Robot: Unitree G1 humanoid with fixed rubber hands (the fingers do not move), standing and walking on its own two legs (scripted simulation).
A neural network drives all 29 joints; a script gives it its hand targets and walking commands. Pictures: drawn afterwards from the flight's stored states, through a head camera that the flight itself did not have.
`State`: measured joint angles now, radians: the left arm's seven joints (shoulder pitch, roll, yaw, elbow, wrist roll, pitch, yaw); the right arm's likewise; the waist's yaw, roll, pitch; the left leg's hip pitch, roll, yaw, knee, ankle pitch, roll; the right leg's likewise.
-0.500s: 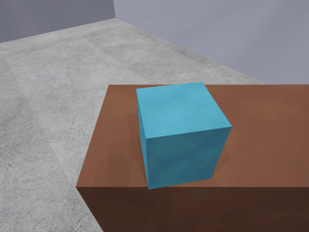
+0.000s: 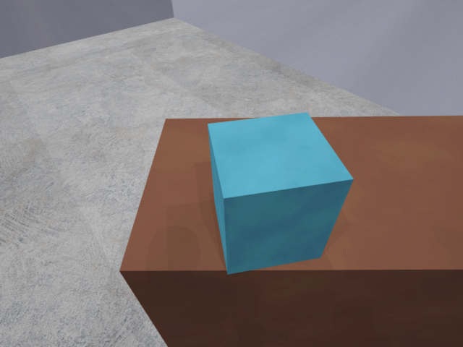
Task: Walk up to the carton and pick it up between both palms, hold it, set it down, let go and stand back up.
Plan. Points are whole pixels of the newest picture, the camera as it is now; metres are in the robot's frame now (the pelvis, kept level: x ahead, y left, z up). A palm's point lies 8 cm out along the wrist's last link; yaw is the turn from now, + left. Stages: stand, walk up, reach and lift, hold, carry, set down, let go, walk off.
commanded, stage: stand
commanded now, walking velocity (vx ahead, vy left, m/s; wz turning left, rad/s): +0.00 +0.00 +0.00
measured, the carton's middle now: (267, 194) +0.43 -0.04 +0.03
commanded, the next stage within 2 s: none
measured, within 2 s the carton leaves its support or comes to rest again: neither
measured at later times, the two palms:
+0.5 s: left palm out of the picture +0.06 +0.24 -0.12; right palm out of the picture +0.05 -0.26 -0.12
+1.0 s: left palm out of the picture +0.08 +0.24 -0.12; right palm out of the picture +0.07 -0.26 -0.12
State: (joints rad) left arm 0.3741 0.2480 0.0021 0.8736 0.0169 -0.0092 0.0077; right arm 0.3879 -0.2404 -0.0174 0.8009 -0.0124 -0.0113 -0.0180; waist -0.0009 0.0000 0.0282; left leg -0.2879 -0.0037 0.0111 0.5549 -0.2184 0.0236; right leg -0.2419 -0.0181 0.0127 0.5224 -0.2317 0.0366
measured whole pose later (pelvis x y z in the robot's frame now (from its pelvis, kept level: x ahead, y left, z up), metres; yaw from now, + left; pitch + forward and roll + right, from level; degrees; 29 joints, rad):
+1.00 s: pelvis +0.04 -0.01 +0.01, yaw +0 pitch -3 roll +0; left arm 0.29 0.23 -0.02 0.94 0.00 0.00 0.03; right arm 0.33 -0.22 0.01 0.90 0.00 -0.01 -0.04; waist 0.00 0.01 0.04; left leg -0.20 0.00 0.00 0.49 -0.25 0.00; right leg -0.15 -0.01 0.01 0.46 -0.27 0.02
